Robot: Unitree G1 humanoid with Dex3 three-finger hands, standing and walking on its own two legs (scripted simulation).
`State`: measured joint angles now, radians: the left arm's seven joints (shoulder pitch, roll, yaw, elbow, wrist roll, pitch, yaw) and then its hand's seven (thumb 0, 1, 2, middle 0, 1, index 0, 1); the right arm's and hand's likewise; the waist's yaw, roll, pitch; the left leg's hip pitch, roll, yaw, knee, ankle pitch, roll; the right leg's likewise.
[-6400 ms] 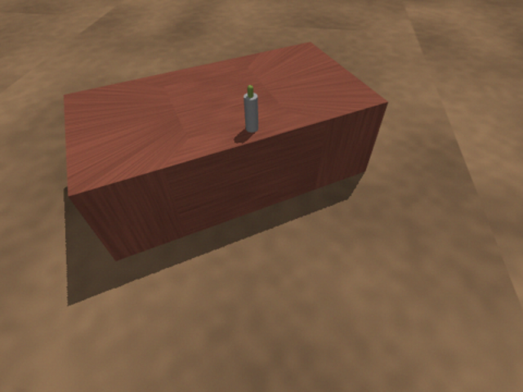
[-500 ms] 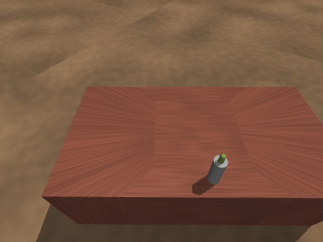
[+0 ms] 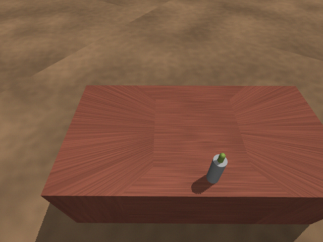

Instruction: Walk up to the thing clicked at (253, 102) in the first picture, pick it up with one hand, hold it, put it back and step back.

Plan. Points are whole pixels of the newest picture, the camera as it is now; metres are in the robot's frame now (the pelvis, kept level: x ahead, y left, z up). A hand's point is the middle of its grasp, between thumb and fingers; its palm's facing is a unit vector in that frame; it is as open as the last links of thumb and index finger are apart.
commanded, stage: go down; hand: right
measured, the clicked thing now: (217, 167) +0.42 -0.20 -0.23
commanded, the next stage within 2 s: none
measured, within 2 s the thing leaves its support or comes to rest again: neither
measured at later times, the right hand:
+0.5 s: hand out of the picture +0.12 -0.26 -0.15, palm faces +0.03 +0.95 -0.32, open 14.6 cm
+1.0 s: hand out of the picture +0.13 -0.27 -0.15, palm faces +0.05 +0.94 -0.32, open 17.5 cm
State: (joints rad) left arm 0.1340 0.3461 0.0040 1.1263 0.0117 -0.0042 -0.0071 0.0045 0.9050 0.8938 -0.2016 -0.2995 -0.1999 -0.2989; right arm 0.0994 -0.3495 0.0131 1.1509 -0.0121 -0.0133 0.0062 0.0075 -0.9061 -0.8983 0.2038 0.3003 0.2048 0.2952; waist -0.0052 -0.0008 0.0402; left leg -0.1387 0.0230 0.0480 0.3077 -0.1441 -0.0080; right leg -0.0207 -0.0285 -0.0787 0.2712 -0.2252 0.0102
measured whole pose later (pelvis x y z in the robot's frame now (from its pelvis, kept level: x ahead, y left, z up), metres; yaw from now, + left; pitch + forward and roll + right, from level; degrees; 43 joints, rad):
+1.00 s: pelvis +0.00 -0.01 -0.04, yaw -3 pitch +10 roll +2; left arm 0.27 0.28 0.10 0.55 -0.01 -0.12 0.06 -0.01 -0.52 0.04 -0.07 -0.06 -0.06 -0.06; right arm 0.26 -0.36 -0.11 0.38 -0.01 0.39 0.08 0.00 0.55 -0.05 0.03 0.06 0.04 0.06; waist 0.00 -0.03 -0.09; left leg -0.57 0.06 0.09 0.76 -0.36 -0.02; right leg -0.51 -0.03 -0.01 0.81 -0.47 -0.01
